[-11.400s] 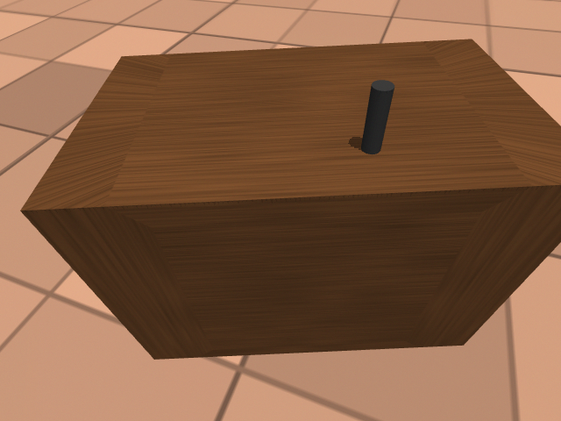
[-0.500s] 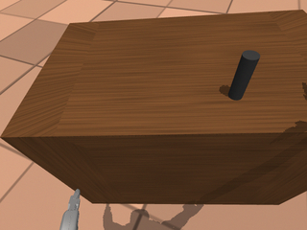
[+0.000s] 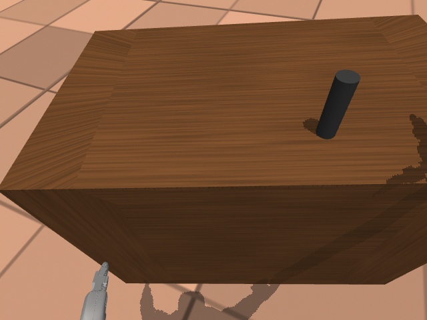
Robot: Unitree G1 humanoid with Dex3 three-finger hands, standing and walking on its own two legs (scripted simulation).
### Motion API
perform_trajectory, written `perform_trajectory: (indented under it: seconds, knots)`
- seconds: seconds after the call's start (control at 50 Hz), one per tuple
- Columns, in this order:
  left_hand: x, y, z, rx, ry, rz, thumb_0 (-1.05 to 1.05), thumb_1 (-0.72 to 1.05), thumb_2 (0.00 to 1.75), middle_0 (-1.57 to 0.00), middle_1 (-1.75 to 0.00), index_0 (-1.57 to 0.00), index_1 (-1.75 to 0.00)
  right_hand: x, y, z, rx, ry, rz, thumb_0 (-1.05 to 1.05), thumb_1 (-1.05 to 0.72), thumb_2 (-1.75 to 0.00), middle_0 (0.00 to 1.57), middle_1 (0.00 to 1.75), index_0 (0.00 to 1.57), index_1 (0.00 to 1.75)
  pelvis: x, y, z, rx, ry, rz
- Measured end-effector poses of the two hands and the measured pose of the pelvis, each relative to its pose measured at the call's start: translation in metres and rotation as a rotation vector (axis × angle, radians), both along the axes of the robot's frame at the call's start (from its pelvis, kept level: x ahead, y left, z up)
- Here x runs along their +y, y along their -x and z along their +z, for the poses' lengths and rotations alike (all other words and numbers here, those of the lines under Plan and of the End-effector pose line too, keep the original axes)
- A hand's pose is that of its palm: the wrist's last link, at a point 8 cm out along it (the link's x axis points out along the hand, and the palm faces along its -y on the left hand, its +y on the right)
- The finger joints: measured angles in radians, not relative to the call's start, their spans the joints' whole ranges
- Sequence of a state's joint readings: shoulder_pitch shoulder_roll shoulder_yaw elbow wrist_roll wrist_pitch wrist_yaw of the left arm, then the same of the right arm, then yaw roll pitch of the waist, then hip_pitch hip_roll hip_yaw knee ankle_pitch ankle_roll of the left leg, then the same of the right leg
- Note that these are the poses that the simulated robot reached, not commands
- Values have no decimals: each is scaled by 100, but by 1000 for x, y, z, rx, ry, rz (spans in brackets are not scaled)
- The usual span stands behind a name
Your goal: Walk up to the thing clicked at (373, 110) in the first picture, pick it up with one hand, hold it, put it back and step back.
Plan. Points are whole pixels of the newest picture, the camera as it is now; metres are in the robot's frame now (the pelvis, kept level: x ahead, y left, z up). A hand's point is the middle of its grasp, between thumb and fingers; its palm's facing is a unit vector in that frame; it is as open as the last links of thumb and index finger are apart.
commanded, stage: approach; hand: right
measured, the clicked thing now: (335, 107) +0.51 -0.19 +0.11
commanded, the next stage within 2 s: close in in 0.20 s
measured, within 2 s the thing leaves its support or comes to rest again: neither
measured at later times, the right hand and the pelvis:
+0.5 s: hand (361, 122) +0.48 -0.24 +0.09, palm faces +0.09 +0.99 +0.05, open 17.6 cm; pelvis -0.01 +0.00 -0.03, yaw +1 degrees
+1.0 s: hand (336, 118) +0.49 -0.19 +0.10, palm faces +0.10 +0.99 +0.02, open 17.8 cm; pelvis -0.02 +0.00 -0.03, yaw +2 degrees
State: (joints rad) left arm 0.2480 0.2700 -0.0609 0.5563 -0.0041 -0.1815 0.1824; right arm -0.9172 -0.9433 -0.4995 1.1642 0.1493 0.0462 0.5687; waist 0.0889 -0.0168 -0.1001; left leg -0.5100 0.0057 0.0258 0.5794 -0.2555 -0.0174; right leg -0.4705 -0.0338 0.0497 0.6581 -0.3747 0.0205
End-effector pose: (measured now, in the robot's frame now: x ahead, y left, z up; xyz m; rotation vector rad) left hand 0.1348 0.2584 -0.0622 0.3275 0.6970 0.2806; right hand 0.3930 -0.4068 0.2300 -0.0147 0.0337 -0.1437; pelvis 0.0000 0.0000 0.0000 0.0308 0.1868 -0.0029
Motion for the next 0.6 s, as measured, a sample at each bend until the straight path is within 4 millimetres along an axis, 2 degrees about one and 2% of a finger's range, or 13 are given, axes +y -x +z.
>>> perform_trajectory:
  seconds: [0.08,0.2,0.26,0.36,0.44,0.5,0.6]
  knots:
    - [-4,-5,6,-43,11,-23,-1,-55,6,-7,-5,-5,-7,17,-8,-19,35,-27,38,-1,57,-4,4,4,5,4,2,0,0,2,4,-1]
    - [-10,5,1,-18,34,-45,-1,-55,6,-7,-5,-6,-7,50,-23,-78,102,-50,86,-1,56,-5,4,4,5,4,6,3,-4,21,9,2]
    - [-6,15,-5,19,29,-33,-1,-54,5,-7,-6,-6,-7,68,-32,-106,93,-64,96,-1,55,-5,4,4,5,4,6,6,-9,42,9,7]
    - [8,27,-14,68,-2,10,-1,-54,5,-7,-6,-6,-7,96,-49,-138,48,-78,91,-1,54,-5,4,4,5,4,5,9,-18,78,8,20]
    - [14,25,-13,60,-18,17,-1,-54,6,-7,-6,-6,-7,107,-60,-137,-10,-78,52,-2,55,-4,4,4,5,4,5,11,-24,92,6,25]
    - [10,18,-10,32,-6,5,-1,-55,6,-7,-6,-6,-7,117,-64,-139,10,-65,51,-1,56,-4,4,4,5,4,4,12,-25,95,4,23]
    - [1,15,-6,-18,38,-1,-1,-54,5,-7,-6,-7,-7,132,-67,-127,-4,-38,58,-1,58,-5,3,5,4,5,2,11,-25,86,2,24]
